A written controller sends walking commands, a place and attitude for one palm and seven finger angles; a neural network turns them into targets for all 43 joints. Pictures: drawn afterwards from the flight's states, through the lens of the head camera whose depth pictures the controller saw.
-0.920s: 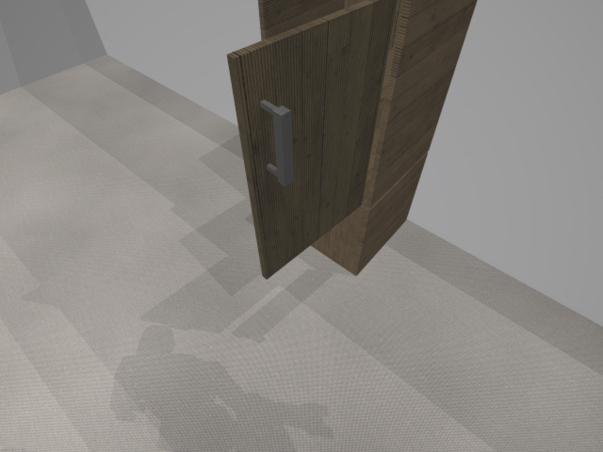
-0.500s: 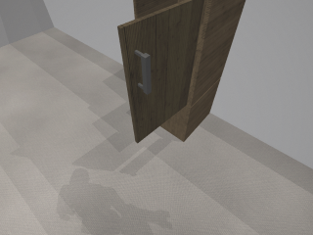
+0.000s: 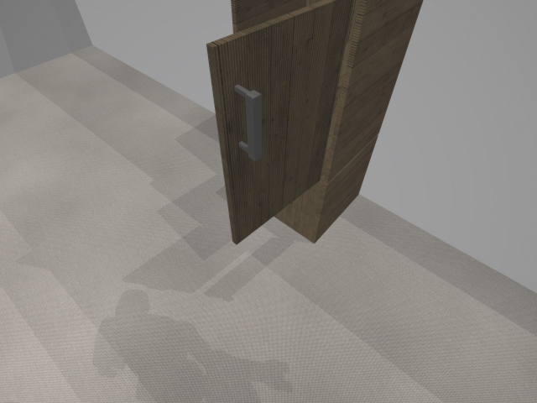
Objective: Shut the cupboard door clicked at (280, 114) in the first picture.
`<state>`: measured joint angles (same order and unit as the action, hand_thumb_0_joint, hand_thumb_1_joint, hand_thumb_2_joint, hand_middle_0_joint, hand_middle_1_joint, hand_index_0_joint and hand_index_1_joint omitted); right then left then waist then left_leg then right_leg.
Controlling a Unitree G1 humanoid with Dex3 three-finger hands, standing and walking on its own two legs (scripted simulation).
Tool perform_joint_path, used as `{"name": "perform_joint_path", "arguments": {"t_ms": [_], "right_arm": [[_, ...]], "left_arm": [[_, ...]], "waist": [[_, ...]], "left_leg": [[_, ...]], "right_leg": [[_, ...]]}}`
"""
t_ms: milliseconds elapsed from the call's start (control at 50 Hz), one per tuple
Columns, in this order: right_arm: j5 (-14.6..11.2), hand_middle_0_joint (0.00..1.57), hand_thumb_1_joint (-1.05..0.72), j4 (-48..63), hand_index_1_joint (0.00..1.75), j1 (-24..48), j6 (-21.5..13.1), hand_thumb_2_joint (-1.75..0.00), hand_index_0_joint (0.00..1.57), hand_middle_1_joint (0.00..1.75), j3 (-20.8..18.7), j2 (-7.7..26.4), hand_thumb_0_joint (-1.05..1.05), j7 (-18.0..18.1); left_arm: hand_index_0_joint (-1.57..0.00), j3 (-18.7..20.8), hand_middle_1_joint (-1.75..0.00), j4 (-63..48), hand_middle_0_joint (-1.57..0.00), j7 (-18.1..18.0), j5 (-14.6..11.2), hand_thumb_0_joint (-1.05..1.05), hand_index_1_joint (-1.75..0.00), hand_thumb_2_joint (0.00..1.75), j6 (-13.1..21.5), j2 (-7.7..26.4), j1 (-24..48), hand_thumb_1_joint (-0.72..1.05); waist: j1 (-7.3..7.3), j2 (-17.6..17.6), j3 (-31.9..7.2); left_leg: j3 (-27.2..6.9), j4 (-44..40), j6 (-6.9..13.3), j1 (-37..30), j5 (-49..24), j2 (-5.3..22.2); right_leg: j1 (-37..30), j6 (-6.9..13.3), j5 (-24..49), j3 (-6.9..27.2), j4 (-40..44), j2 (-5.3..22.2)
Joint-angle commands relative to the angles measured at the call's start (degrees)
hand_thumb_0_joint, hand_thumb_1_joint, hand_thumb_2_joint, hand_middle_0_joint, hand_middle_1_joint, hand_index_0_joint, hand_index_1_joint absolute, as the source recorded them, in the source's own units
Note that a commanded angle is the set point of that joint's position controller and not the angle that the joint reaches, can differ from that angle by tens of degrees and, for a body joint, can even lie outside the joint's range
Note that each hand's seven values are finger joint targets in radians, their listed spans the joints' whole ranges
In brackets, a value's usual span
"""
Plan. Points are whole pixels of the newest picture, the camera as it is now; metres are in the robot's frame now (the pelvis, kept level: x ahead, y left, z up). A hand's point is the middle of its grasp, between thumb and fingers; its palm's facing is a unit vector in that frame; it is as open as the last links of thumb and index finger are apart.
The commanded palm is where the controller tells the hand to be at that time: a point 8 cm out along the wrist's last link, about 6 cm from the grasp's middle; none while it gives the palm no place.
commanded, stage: walk around to get in front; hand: left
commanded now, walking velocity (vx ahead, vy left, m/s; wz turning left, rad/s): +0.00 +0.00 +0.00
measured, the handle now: (247, 124) +0.61 +0.07 +0.07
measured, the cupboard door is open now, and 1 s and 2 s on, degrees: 85 85 85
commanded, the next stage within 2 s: none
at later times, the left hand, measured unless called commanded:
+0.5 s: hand out of the picture +0.07 +0.18 -0.19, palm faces -0.18 -0.94 -0.28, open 7.4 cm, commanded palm none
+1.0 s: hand out of the picture +0.15 +0.19 -0.19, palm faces -0.42 -0.88 -0.21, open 7.4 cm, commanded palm none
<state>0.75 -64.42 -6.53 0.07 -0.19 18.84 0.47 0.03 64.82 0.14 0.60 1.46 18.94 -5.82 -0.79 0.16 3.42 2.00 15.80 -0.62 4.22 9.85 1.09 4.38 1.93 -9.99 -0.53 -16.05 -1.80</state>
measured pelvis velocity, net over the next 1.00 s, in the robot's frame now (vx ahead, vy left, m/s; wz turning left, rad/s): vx -0.02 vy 0.02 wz -0.51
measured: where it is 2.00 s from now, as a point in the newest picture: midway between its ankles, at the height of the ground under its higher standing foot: outside the picture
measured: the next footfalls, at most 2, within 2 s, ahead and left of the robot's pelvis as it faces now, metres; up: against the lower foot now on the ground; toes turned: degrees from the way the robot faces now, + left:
left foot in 0.90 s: +0.06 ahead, +0.12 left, +0.00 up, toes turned -27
right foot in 1.28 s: -0.07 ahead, -0.12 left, +0.00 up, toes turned -46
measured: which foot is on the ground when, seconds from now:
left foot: down 0.00-0.48, up 0.50-0.88, down 0.90-1.00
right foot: down 0.00-0.90, up 0.92-1.00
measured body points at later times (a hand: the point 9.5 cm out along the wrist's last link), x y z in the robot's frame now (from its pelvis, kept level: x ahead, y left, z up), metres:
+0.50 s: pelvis -0.02 -0.02 -0.03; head +0.02 -0.05 +0.41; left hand +0.08 +0.23 -0.17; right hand -0.02 -0.28 -0.19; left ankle -0.02 +0.13 -0.74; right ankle -0.04 -0.11 -0.76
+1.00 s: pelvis -0.02 +0.02 -0.01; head +0.05 +0.03 +0.43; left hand +0.17 +0.23 -0.18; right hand -0.03 -0.25 -0.13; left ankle +0.03 +0.13 -0.75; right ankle -0.08 -0.10 -0.69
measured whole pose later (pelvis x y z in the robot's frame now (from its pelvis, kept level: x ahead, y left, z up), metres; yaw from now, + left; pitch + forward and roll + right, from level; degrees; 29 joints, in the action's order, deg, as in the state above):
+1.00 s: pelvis -0.02 +0.02 -0.01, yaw -29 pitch +1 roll -1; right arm 1.5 -50.8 -6.0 1.0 -1.3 10.8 2.4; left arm 5.7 53.3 1.0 1.6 -4.0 16.1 -10.1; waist 2.2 -3.5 5.7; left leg 1.7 31.0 -0.1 14.1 17.7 2.7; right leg 29.1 -2.5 -26.8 4.9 -58.5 -4.3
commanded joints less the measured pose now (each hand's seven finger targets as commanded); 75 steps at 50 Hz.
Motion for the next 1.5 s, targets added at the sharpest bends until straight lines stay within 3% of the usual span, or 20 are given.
{"name": "perform_joint_path", "arguments": {"t_ms": [0, 240, 360, 420, 460, 500, 600, 760, 820, 840, 880, 900, 1000, 1160, 1220, 1240, 1260, 1280, 1360, 1480], "right_arm": [[0.1, 0.20, -0.90, 3.0, 0.30, 1.8, -1.3, -0.90, 0.20, 0.30, -2.4, 11.4, 0.00, 0.5], [0.5, 0.20, -0.90, 7.8, 0.30, -3.1, 1.5, -0.90, 0.20, 0.30, -4.2, 6.8, 0.00, 1.8], [1.1, 0.20, -0.90, 11.3, 0.30, -0.8, 0.4, -0.90, 0.20, 0.30, -5.1, 6.7, 0.00, 2.1], [1.0, 0.20, -0.90, 12.2, 0.30, 2.1, 0.9, -0.90, 0.20, 0.30, -5.4, 6.5, 0.00, 2.0], [-0.2, 0.20, -0.90, 15.5, 0.30, 2.0, 1.6, -0.90, 0.20, 0.30, -4.7, 0.0, 0.00, 1.4], [-0.4, 0.20, -0.90, 14.3, 0.30, 0.4, 2.5, -0.90, 0.20, 0.30, -4.9, 0.5, 0.00, 0.6], [-0.2, 0.20, -0.90, 13.8, 0.30, 1.9, 1.8, -0.90, 0.20, 0.30, -4.4, -1.5, 0.00, 1.2], [-0.9, 0.20, -0.90, 16.0, 0.30, 4.1, 1.3, -0.90, 0.20, 0.30, -4.3, -2.2, 0.00, 1.6], [-1.2, 0.20, -0.90, 14.3, 0.30, -2.0, 0.7, -0.90, 0.20, 0.30, -4.3, -1.3, 0.00, 2.1], [-1.1, 0.20, -0.90, 13.4, 0.30, -4.9, 0.2, -0.90, 0.20, 0.30, -4.6, 0.2, 0.00, 2.4], [0.5, 0.20, -0.90, 14.7, 0.30, -6.2, -0.2, -0.90, 0.20, 0.30, -6.1, 9.2, 0.00, 2.9], [1.1, 0.20, -0.90, 15.3, 0.30, -5.4, 0.0, -0.90, 0.20, 0.30, -5.6, 8.3, 0.00, 3.0], [1.5, 0.20, -0.90, 17.6, 0.30, -1.5, -0.6, -0.90, 0.20, 0.30, -4.2, 3.1, 0.00, 2.9], [1.3, 0.20, -0.90, 15.1, 0.30, -8.9, -0.2, -0.90, 0.20, 0.30, -5.5, 5.8, 0.00, 1.7], [0.8, 0.20, -0.90, 15.8, 0.30, -5.9, 0.0, -0.90, 0.20, 0.30, -5.7, 6.8, 0.00, 1.4], [-0.1, 0.20, -0.90, 16.7, 0.30, -6.1, 0.2, -0.90, 0.20, 0.30, -5.3, 4.5, 0.00, 1.0], [-0.4, 0.20, -0.90, 20.0, 0.30, -3.3, 0.3, -0.90, 0.20, 0.30, -3.8, -0.8, 0.00, 0.6], [-0.5, 0.20, -0.90, 19.5, 0.30, -2.3, 1.3, -0.90, 0.20, 0.30, -3.6, 1.5, 0.00, 1.4], [-0.2, 0.20, -0.90, 16.7, 0.30, -3.1, 1.6, -0.90, 0.20, 0.30, -4.1, 0.7, 0.00, 0.9], [-0.3, 0.20, -0.90, 16.2, 0.30, -3.3, 1.7, -0.90, 0.20, 0.30, -3.9, -1.4, 0.00, 0.7]], "left_arm": [[-0.20, 2.5, -0.30, -3.4, -0.20, -1.0, -0.1, 0.00, -0.30, 0.90, 1.2, 11.9, 2.1, 0.90], [-0.20, 3.8, -0.30, -8.8, -0.20, -0.3, 0.5, 0.00, -0.30, 0.90, -3.3, 5.9, -1.8, 0.90], [-0.20, 4.9, -0.30, -12.5, -0.20, 0.5, 0.6, 0.00, -0.30, 0.90, -4.8, 1.8, -4.0, 0.90], [-0.20, 5.7, -0.30, -11.1, -0.20, 0.9, 0.9, 0.00, -0.30, 0.90, -3.8, 1.1, -11.2, 0.90], [-0.20, 7.7, -0.30, -11.2, -0.20, -0.6, 1.7, 0.00, -0.30, 0.90, -2.3, 11.0, -14.2, 0.90], [-0.20, 7.1, -0.30, -12.6, -0.20, -1.2, 0.7, 0.00, -0.30, 0.90, -2.8, 9.5, -11.0, 0.90], [-0.20, 6.8, -0.30, -13.5, -0.20, -2.0, 0.7, 0.00, -0.30, 0.90, -1.7, 4.3, -10.2, 0.90], [-0.20, 7.5, -0.30, -13.5, -0.20, -1.7, 1.4, 0.00, -0.30, 0.90, -2.6, 5.4, -10.5, 0.90], [-0.20, 7.5, -0.30, -14.7, -0.20, -1.5, 0.9, 0.00, -0.30, 0.90, -3.2, 5.4, -6.5, 0.90], [-0.20, 7.0, -0.30, -15.2, -0.20, -1.3, 0.4, 0.00, -0.30, 0.90, -3.4, 3.9, -5.1, 0.90], [-0.20, 6.1, -0.30, -17.7, -0.20, -0.2, 0.0, 0.00, -0.30, 0.90, -3.6, 0.2, -4.1, 0.90], [-0.20, 6.5, -0.30, -18.1, -0.20, 0.1, 0.7, 0.00, -0.30, 0.90, -3.8, 2.4, -1.6, 0.90], [-0.20, 6.8, -0.30, -17.0, -0.20, 1.7, 0.9, 0.00, -0.30, 0.90, -4.5, 0.3, -3.8, 0.90], [-0.20, 5.1, -0.30, -18.7, -0.20, 2.4, 0.7, 0.00, -0.30, 0.90, -3.7, -1.0, 0.7, 0.90], [-0.20, 5.8, -0.30, -16.9, -0.20, 2.3, 0.6, 0.00, -0.30, 0.90, -3.2, 1.0, -5.6, 0.90], [-0.20, 6.7, -0.30, -15.3, -0.20, 1.7, 1.2, 0.00, -0.30, 0.90, -2.3, 6.2, -10.8, 0.90], [-0.20, 8.2, -0.30, -14.3, -0.20, 0.5, 1.3, 0.00, -0.30, 0.90, -1.6, 13.2, -14.4, 0.90], [-0.20, 8.1, -0.30, -13.7, -0.20, -0.6, 0.4, 0.00, -0.30, 0.90, -1.9, 12.6, -15.6, 0.90], [-0.20, 6.4, -0.30, -17.3, -0.20, -1.5, 0.6, 0.00, -0.30, 0.90, -2.3, 5.9, -3.9, 0.90], [-0.20, 6.6, -0.30, -17.4, -0.20, -0.9, 1.0, 0.00, -0.30, 0.90, -2.5, 6.6, -4.8, 0.90]], "waist": [[0.15, -0.3, -4.5], [-0.23, 2.5, -2.3], [1.92, 9.4, -2.3], [5.45, 4.5, -4.1], [5.97, -25.2, -2.6], [3.73, -12.5, -0.8], [2.55, -4.7, -8.4], [3.50, -10.0, -7.0], [0.08, -8.5, -8.1], [-1.49, -5.4, -8.8], [-1.91, 20.2, -6.3], [-2.07, 11.6, -3.5], [1.72, 10.6, -1.9], [-1.54, 14.7, -4.7], [2.84, 9.9, -5.9], [5.23, -4.0, -9.9], [6.87, -21.5, -10.0], [7.36, -16.9, -10.1], [1.63, -11.9, -6.7], [1.72, -7.4, -7.0]], "left_leg": [[-5.3, -1.7, 1.4, -1.8, -8.1, 6.5], [-1.5, 6.0, 2.3, 0.6, -1.3, 11.1], [-5.4, 2.9, 10.8, 4.5, -12.3, 23.9], [3.0, 16.1, 4.3, 8.8, -9.5, 17.3], [5.3, 45.1, -2.8, 26.8, 27.1, -0.1], [-2.6, 53.3, -1.8, 26.6, 22.9, 2.6], [-3.6, 47.5, -3.5, 26.9, 15.1, 2.2], [-3.2, 30.4, -3.0, 20.5, 17.6, -0.3], [-2.7, 14.6, -2.4, 8.1, 8.8, -1.3], [-3.0, 7.2, -2.0, -1.6, 3.8, 1.2], [-26.9, -2.6, 7.2, -5.0, -3.3, 26.7], [-25.0, -1.0, 11.0, 2.6, -8.7, 27.9], [-5.8, 4.7, 7.5, 3.1, -22.1, 16.4], [2.0, 9.6, 5.9, -1.2, -27.8, 18.1], [4.5, 18.4, 2.4, 6.2, -21.4, 17.9], [9.2, 31.8, -1.6, 15.0, -9.7, 13.0], [8.3, 48.7, -4.3, 29.5, 27.0, 2.9], [-1.7, 53.8, -3.3, 30.7, 29.3, 4.6], [-1.9, 51.7, -4.4, 27.8, 15.9, 5.9], [0.3, 36.9, -4.4, 21.7, 14.1, 2.1]], "right_leg": [[0.4, 0.5, 11.6, 6.2, 2.6, 9.1], [13.6, 0.1, 12.0, 9.2, -12.1, 4.9], [18.3, -1.3, -20.7, 3.7, -38.3, 4.2], [7.1, -1.6, -6.9, 0.1, -18.9, 3.8], [3.3, 6.0, 23.4, 33.1, 0.5, 22.1], [9.3, 11.1, 1.4, 28.5, 1.0, 20.8], [-0.8, 8.8, 24.3, 23.2, -6.2, 14.3], [1.5, 9.3, 24.4, 27.5, -6.5, 12.6], [8.8, 5.7, 20.5, 27.2, -9.6, 9.7], [16.3, 2.8, 12.7, 23.8, -12.1, 6.6], [31.7, -4.2, -26.0, 5.7, -34.9, -3.1], [29.7, -4.7, -25.1, 6.8, -44.4, -0.3], [31.0, -6.2, -15.6, 2.0, -51.9, 2.2], [20.5, -4.1, -13.3, -5.4, -29.2, 1.8], [6.0, -1.9, -2.8, -4.7, -14.4, 2.2], [-5.9, 1.0, 12.6, 5.1, -6.9, 10.4], [-8.4, 8.3, 36.0, 27.6, -4.6, 25.5], [-6.0, 12.3, 35.0, 25.8, -5.5, 26.0], [3.5, 8.5, 21.5, 16.6, -6.1, 15.6], [5.9, 8.6, 13.2, 18.9, -5.0, 13.4]]}}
